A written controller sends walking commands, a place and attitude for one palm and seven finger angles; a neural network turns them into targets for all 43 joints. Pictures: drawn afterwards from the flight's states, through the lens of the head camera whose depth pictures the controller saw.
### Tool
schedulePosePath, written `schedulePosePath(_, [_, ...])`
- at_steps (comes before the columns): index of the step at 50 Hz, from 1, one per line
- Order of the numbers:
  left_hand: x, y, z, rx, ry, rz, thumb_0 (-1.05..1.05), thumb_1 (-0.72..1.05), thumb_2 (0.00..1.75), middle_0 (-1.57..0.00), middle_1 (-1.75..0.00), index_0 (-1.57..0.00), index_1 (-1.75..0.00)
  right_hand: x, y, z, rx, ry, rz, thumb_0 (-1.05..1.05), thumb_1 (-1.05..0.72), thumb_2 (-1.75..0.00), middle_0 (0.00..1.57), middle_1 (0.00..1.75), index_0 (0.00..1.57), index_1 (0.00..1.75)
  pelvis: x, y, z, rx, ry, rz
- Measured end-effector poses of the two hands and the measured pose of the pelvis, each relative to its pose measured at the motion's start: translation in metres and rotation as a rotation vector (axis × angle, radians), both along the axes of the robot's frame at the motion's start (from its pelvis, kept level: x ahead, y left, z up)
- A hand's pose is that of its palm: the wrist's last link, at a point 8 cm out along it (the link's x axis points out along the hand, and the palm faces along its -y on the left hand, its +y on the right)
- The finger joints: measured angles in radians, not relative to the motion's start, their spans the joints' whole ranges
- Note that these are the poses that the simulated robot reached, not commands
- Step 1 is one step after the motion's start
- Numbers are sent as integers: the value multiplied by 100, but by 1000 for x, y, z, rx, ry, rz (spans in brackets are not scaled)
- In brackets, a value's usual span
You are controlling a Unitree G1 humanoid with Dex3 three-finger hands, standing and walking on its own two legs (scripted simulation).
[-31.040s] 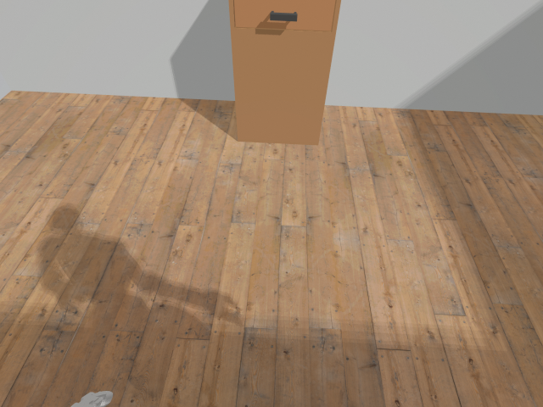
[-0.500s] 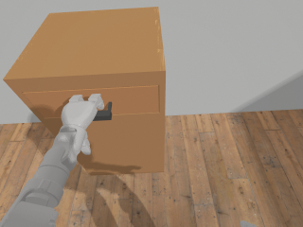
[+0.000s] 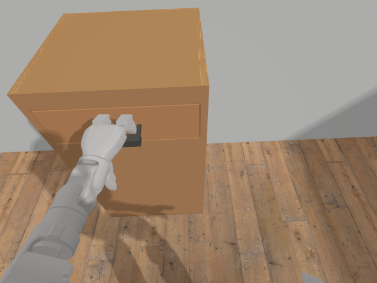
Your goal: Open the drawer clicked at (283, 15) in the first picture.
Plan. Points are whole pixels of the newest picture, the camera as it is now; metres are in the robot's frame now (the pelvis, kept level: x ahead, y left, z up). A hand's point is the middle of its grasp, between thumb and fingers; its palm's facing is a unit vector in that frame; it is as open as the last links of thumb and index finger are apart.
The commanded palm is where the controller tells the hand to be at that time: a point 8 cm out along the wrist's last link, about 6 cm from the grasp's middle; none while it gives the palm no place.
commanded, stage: re-aim the fingers above the handle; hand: left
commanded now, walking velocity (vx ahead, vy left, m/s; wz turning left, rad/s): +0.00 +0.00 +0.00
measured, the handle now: (120, 134) +0.49 +0.23 -0.02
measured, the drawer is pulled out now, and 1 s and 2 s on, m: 0.00 0.00 0.00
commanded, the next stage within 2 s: lower the fingers behind the handle in 1.12 s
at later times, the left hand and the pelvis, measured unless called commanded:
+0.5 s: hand (116, 138) +0.42 +0.20 +0.05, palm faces +0.12 -0.04 -0.99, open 13.8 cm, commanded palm +0.38 +0.22 +0.10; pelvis +0.00 +0.00 +0.00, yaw -1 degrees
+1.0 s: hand (104, 135) +0.42 +0.22 +0.07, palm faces +0.14 +0.05 -0.99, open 13.8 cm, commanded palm +0.37 +0.22 +0.10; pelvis +0.00 -0.01 +0.00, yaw -1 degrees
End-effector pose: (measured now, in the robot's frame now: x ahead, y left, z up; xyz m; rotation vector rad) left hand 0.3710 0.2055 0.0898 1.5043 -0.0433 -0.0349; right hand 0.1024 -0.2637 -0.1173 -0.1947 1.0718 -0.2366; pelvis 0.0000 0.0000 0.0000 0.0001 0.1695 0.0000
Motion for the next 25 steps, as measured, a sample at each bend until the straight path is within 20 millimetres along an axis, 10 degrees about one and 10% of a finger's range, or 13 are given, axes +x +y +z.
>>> schedulePosePath(10, [14, 28, 11, 70, -1, 226, 0, -49, 30, -31, -120, -32, -120, -1, 20, -7, 86, -4, -3, 1, -91, -90, 20, 30, 20, 30, 0, 5, 2, 2, 14, -18])
schedulePosePath(20, [9, -22, -8, -10, 44, -23, 0, -49, 30, -32, -120, -33, -120, -2, 17, -2, 32, 6, 2, 1, -90, -90, 20, 30, 21, 30, 2, 4, 1, 3, -3, -8])
schedulePosePath(25, [22, -5, 15, 26, -113, 60, 0, -49, 30, -32, -120, -33, -120, -4, 13, -6, 43, 15, -9, 1, -90, -90, 20, 30, 20, 30, 2, 2, 0, 6, 12, -27])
